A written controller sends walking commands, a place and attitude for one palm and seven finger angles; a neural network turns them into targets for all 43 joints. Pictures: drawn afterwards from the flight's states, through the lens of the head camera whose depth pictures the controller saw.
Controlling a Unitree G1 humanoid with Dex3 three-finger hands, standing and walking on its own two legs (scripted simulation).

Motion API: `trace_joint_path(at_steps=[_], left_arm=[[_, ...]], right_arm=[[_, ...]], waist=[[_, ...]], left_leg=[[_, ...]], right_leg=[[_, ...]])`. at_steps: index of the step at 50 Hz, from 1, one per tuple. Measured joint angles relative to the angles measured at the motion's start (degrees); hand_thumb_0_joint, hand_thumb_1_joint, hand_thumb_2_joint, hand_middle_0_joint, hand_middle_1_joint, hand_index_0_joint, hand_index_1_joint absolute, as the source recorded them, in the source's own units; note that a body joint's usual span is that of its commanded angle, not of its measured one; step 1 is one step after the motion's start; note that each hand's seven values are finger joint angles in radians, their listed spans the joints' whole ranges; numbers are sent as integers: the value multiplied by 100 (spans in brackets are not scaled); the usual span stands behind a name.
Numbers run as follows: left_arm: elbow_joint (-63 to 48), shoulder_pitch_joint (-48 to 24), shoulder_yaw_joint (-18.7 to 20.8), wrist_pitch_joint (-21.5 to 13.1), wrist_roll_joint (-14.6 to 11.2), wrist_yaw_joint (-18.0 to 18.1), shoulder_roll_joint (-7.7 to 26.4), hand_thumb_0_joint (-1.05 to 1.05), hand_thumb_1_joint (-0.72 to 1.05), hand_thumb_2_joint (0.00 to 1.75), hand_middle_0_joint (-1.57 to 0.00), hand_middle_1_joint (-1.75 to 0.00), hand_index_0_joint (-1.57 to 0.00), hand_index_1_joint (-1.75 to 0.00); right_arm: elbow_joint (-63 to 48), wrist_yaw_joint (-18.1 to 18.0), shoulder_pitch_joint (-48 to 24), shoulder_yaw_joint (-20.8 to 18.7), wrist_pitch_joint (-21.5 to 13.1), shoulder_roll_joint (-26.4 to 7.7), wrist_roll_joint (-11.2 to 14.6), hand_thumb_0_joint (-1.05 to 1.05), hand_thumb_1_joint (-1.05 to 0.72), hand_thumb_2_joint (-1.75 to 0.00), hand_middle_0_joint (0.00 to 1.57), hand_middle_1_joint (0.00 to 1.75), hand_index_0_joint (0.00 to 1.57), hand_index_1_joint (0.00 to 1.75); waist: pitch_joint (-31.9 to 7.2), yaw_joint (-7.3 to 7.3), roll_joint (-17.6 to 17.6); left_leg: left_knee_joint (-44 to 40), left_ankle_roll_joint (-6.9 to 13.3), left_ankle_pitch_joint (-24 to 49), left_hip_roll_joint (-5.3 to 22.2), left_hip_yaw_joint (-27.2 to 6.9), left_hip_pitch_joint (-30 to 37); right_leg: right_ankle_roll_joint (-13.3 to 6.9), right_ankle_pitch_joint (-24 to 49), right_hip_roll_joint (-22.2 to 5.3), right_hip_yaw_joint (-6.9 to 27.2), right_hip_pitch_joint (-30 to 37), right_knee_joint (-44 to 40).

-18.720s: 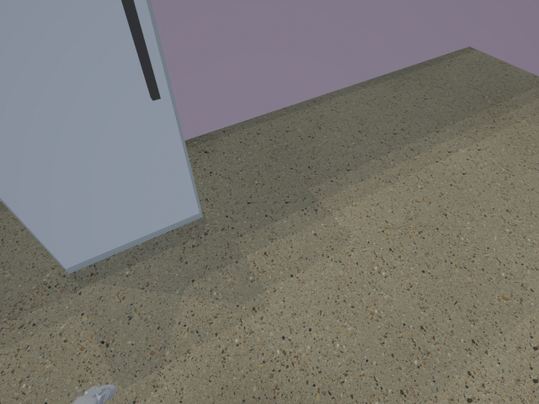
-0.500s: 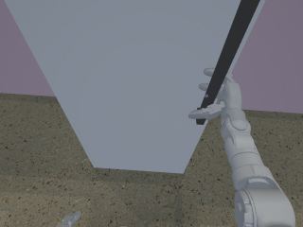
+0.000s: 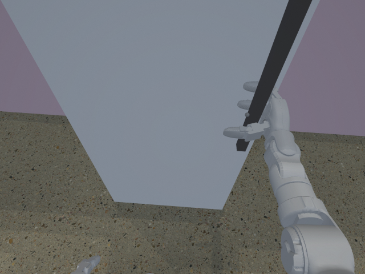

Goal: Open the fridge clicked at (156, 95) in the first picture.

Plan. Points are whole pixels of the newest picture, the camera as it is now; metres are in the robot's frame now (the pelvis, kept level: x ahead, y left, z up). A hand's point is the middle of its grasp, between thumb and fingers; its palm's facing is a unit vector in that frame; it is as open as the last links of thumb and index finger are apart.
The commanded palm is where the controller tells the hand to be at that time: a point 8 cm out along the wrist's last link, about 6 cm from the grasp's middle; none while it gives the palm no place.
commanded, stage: grip the handle and tug to test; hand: right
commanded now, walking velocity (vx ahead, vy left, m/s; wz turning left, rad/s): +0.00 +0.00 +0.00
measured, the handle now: (266, 71) +0.49 -0.11 +0.20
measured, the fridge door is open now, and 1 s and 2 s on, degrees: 0 0 3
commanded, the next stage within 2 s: move the hooked fingers beside the handle in 1.20 s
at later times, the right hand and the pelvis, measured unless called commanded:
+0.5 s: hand (246, 115) +0.44 -0.09 +0.12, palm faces -0.04 +1.00 +0.00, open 5.7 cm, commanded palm +0.42 -0.13 +0.12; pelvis +0.00 +0.00 +0.00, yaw -1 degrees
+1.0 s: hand (245, 115) +0.44 -0.09 +0.12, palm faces -0.02 +1.00 +0.00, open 5.3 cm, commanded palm +0.40 -0.13 +0.12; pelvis +0.02 +0.01 +0.00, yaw +0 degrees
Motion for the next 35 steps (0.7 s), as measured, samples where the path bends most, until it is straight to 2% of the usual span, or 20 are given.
trace_joint_path(at_steps=[8,23,27,35], left_arm=[[-44,-20,-11,41,-1,25,12,1,91,90,-20,-30,-20,-30],[53,28,20,2,4,9,20,1,91,90,-20,-30,-20,-30],[77,20,19,-14,16,-7,8,1,91,90,-20,-30,-20,-30],[51,49,40,-68,22,-63,0,1,91,90,-20,-30,-20,-30]], right_arm=[[23,8,7,-69,8,-33,-27,0,4,-49,36,127,36,127],[146,-151,-147,111,-42,28,32,1,-64,-78,43,136,41,136],[171,-171,-152,177,-52,65,-12,1,-74,-83,44,138,41,137],[-52,-251,64,148,2,52,55,2,-72,-83,45,139,44,140]], waist=[[23,35,0],[27,-36,-37],[14,-35,-43],[-10,-48,-79]], left_leg=[[-9,-4,-7,-13,-1,3],[40,-2,-42,37,78,-60],[69,4,-61,43,81,-67],[55,23,-84,8,42,-17]], right_leg=[[-2,-19,-12,0,-5,11],[1,-16,30,88,-105,55],[7,-20,36,93,-103,61],[30,-34,8,54,-10,0]])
